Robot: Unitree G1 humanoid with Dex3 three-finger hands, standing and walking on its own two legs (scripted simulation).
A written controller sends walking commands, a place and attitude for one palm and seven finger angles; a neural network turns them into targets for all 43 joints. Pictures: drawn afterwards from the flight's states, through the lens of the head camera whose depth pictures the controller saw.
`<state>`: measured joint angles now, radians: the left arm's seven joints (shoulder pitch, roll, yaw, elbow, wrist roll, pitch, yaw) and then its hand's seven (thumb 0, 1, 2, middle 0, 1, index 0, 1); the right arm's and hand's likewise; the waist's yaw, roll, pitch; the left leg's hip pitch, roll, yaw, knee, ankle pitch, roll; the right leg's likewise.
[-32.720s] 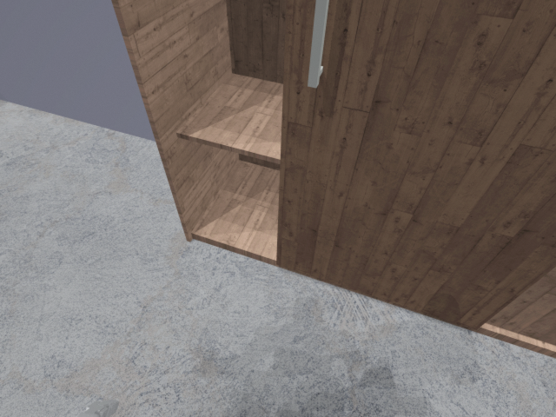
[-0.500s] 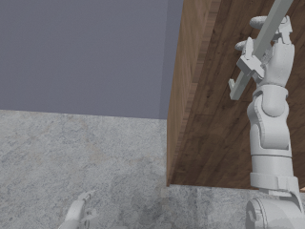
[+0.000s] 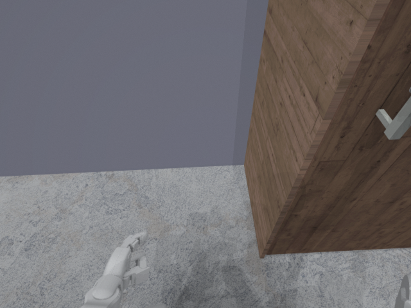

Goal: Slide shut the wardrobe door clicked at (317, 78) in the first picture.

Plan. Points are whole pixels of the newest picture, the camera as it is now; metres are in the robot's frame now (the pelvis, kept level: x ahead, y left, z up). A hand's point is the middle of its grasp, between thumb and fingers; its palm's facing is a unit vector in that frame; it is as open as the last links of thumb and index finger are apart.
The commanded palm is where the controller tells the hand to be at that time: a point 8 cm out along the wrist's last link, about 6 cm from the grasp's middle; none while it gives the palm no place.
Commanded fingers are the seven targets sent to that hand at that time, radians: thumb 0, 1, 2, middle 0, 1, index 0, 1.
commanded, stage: stop walking and hold the door there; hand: right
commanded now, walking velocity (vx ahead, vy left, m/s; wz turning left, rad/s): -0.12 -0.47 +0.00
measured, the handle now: out of the picture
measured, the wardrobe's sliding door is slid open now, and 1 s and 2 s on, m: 0.00 0.00 0.00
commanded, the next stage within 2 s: none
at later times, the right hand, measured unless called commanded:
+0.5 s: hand out of the picture +0.37 -0.32 +0.26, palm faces +0.65 +0.73 -0.22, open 6.1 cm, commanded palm +0.31 -0.35 +0.24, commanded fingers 0.00 -0.90 -0.90 0.45 1.40 0.45 1.40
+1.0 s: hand out of the picture +0.37 -0.32 +0.26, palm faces +0.61 +0.75 -0.25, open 6.0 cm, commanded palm +0.31 -0.36 +0.24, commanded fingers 0.00 -0.90 -0.90 0.45 1.40 0.45 1.40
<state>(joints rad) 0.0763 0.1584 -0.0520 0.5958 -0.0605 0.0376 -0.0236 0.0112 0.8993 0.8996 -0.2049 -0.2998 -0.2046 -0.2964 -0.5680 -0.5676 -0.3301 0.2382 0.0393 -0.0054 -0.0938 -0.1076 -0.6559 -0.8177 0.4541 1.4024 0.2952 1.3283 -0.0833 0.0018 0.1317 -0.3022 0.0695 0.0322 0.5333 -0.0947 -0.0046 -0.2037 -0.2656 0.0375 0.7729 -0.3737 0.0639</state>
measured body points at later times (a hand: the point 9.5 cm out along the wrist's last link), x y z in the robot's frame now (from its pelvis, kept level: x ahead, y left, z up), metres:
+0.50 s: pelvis +0.02 +0.03 +0.02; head +0.02 +0.02 +0.47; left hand +0.13 +0.30 -0.07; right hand +0.33 -0.36 +0.27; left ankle +0.04 +0.16 -0.71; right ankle +0.05 -0.08 -0.71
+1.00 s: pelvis +0.02 +0.01 +0.02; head +0.01 +0.02 +0.47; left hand +0.13 +0.30 -0.07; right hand +0.33 -0.36 +0.27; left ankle +0.04 +0.16 -0.71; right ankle +0.05 -0.08 -0.71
